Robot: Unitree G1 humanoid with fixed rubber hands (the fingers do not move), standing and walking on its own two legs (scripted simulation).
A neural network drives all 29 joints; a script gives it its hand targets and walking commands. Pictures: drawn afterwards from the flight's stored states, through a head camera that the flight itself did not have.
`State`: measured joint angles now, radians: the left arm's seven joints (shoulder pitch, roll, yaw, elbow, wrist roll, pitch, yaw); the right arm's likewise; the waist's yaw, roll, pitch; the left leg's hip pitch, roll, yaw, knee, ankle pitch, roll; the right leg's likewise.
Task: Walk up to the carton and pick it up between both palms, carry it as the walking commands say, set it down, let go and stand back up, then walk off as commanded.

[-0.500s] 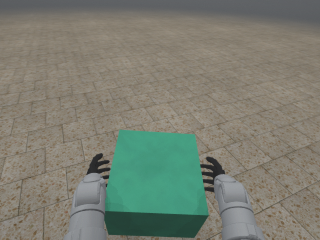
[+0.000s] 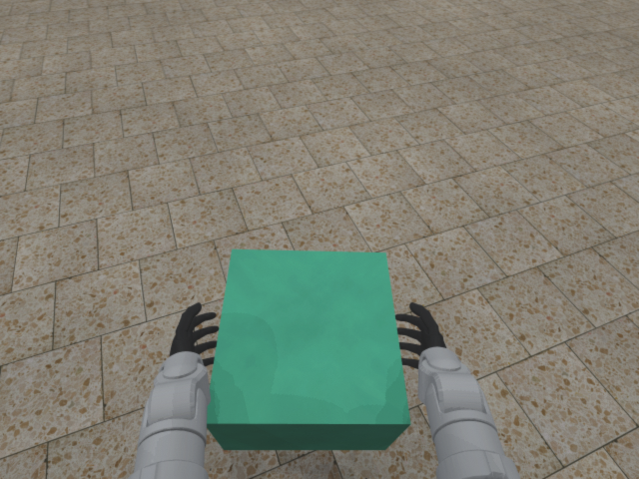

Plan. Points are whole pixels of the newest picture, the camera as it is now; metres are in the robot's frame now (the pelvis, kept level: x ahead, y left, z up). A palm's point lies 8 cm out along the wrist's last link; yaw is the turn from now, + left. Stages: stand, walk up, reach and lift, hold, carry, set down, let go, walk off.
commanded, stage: set down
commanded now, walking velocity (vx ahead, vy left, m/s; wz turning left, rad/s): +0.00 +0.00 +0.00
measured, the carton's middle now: (307, 348) +0.33 +0.03 -0.10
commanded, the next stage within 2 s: none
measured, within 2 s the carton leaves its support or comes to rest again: neither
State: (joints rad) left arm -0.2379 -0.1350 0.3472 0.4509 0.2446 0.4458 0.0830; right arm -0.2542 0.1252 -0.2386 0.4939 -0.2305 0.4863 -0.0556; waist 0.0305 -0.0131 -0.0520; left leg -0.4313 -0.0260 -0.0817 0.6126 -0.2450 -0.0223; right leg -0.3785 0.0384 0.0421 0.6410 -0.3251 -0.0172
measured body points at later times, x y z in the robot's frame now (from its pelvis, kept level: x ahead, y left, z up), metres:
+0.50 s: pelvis -0.04 +0.01 -0.06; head +0.08 +0.02 +0.37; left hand +0.31 +0.18 -0.12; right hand +0.31 -0.15 -0.13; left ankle +0.04 +0.13 -0.72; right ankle +0.00 -0.11 -0.72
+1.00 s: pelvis -0.05 +0.01 -0.13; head +0.12 +0.02 +0.28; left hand +0.34 +0.18 -0.21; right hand +0.34 -0.15 -0.21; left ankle +0.04 +0.13 -0.72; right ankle +0.00 -0.11 -0.72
